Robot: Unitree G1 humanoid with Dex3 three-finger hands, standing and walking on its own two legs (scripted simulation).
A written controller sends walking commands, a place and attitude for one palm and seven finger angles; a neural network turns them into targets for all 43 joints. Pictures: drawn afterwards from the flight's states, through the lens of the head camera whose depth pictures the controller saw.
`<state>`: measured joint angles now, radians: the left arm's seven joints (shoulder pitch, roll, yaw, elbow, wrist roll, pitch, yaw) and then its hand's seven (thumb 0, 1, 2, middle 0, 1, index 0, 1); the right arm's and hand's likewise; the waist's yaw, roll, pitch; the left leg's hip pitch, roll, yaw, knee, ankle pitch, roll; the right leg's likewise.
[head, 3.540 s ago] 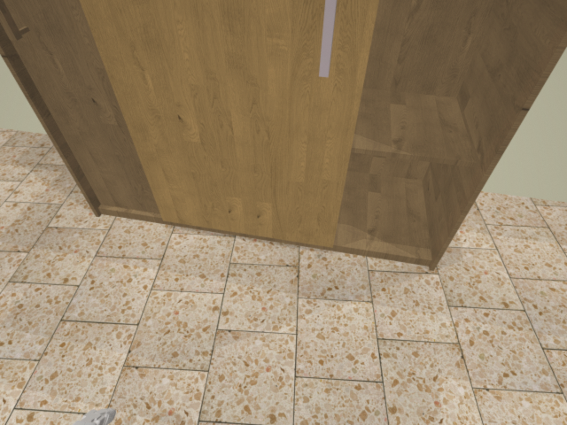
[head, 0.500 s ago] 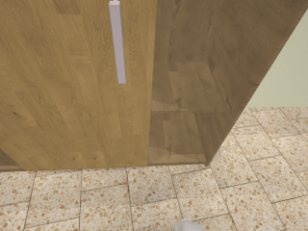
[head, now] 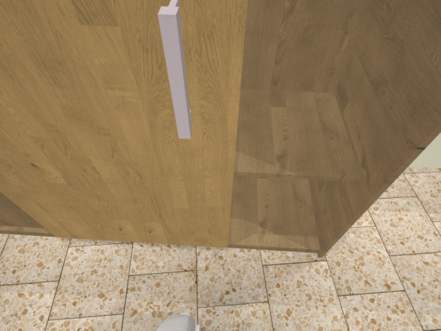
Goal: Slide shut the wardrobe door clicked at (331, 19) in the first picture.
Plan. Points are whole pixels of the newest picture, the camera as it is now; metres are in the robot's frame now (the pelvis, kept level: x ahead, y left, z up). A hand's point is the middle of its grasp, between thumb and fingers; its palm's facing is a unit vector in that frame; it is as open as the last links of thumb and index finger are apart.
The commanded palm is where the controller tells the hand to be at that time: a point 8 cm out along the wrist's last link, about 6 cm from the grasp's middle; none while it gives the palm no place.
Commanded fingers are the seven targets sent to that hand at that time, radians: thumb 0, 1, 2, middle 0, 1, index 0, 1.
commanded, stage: come to a stop and stand still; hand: left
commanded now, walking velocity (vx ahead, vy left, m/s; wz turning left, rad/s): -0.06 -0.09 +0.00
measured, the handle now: (180, 77) +0.49 +0.11 +0.19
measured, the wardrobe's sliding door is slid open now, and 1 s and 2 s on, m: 0.42 0.42 0.42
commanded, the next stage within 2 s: look again from close up in 1.40 s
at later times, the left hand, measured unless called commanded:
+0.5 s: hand out of the picture -0.03 +0.22 -0.17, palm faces +0.00 -0.98 -0.20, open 7.4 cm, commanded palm none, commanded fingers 0.00 0.90 0.90 -0.20 -0.30 -0.20 -0.30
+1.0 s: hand out of the picture -0.06 +0.16 -0.17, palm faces +0.11 -0.98 -0.17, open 7.4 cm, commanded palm none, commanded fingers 0.00 0.90 0.90 -0.20 -0.30 -0.20 -0.30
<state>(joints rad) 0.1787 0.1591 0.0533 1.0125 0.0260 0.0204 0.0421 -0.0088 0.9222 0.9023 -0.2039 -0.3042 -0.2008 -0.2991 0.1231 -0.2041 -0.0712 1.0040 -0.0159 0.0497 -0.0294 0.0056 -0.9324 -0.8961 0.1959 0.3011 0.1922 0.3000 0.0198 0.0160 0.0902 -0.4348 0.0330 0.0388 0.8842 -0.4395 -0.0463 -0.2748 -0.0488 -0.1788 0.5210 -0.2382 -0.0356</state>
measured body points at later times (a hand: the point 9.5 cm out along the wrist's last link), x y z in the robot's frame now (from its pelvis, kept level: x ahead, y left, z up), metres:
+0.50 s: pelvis -0.03 +0.02 +0.01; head -0.02 +0.04 +0.46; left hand -0.03 +0.27 -0.15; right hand -0.01 -0.22 -0.13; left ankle +0.01 +0.12 -0.73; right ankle -0.10 -0.13 -0.69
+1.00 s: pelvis -0.02 +0.01 +0.00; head +0.01 +0.01 +0.45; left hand -0.06 +0.21 -0.16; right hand +0.00 -0.22 -0.16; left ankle -0.01 +0.13 -0.74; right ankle -0.08 -0.11 -0.73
